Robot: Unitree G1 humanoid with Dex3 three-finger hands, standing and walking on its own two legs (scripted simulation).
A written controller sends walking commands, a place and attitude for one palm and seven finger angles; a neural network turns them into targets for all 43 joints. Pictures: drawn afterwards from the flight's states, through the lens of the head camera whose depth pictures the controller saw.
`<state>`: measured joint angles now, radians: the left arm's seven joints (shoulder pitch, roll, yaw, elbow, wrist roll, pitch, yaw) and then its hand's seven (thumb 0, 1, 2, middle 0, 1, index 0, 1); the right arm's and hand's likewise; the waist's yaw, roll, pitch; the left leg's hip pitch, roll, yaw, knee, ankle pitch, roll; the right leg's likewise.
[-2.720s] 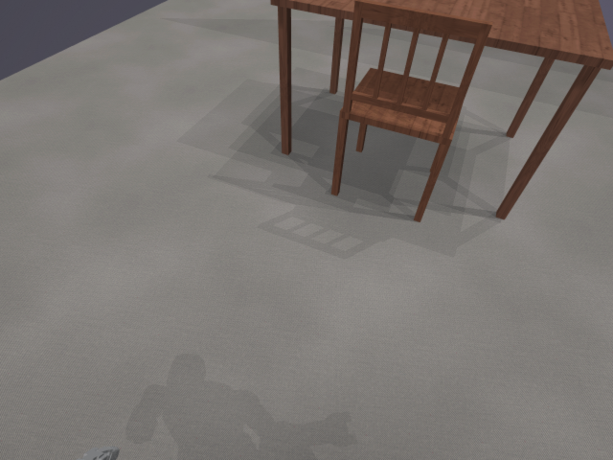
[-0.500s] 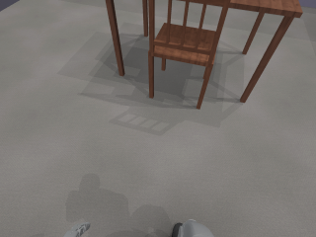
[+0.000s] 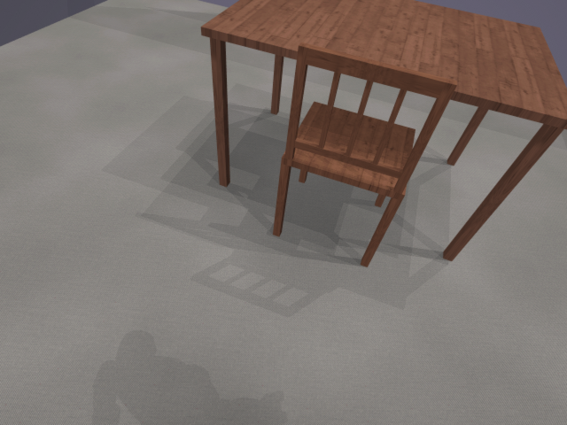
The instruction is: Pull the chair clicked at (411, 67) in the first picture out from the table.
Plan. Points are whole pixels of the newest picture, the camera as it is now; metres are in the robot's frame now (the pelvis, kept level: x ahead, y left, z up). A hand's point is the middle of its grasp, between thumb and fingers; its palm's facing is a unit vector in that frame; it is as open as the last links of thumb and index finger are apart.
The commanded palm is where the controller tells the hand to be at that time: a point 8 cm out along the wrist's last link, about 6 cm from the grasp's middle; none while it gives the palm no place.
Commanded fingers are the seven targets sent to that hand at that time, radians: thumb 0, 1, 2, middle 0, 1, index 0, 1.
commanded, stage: walk to a spot facing it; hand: left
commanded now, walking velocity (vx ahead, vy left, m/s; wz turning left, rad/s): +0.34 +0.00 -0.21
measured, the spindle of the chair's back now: (358, 120) +0.95 -0.16 -0.09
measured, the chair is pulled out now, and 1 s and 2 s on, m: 0.00 0.00 0.00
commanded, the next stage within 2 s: turn to face it in 0.16 s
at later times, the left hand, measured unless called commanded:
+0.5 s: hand (226, 326) +0.32 +0.12 -0.17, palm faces -0.12 -0.97 -0.20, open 7.4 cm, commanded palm none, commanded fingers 0.00 0.90 0.90 -0.20 -0.30 -0.20 -0.30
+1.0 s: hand (208, 303) +0.36 +0.16 -0.16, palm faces -0.23 -0.96 -0.16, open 7.4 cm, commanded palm none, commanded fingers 0.00 0.90 0.90 -0.20 -0.30 -0.20 -0.30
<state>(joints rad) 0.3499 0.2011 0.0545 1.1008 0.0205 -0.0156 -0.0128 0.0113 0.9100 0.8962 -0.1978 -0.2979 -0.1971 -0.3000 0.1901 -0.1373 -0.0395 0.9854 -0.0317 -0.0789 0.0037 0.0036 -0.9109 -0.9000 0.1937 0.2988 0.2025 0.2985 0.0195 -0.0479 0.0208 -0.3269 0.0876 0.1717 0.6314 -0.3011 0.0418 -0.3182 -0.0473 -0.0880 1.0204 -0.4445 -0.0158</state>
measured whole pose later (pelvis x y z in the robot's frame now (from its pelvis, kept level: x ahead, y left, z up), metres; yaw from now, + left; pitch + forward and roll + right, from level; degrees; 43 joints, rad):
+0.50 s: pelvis +0.20 -0.05 -0.01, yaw -8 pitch -2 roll -1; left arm 0.14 0.17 0.04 1.00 0.01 -0.04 0.01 0.01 0.90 0.90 -0.20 -0.30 -0.20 -0.30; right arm 0.30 -0.15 -0.04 1.12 -0.01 0.00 -0.03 0.01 -0.91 -0.90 0.20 0.30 0.20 0.30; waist -0.03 0.03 0.11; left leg -0.38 0.11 0.07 1.22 -0.47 -0.04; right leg -0.38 -0.01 -0.14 0.60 -0.20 -0.06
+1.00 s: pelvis +0.28 -0.01 +0.02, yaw -16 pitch +1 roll -2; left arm 0.25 0.21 0.07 1.03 0.02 0.04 -0.02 0.01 0.91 0.90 -0.20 -0.30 -0.20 -0.30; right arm 0.28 -0.14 -0.03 1.02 -0.03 -0.04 -0.03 0.01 -0.93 -0.90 0.20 0.30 0.21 0.30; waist -0.01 -0.03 0.02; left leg -0.19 0.08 0.17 0.41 -0.22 0.03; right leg -0.39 -0.04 -0.05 0.92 -0.41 0.02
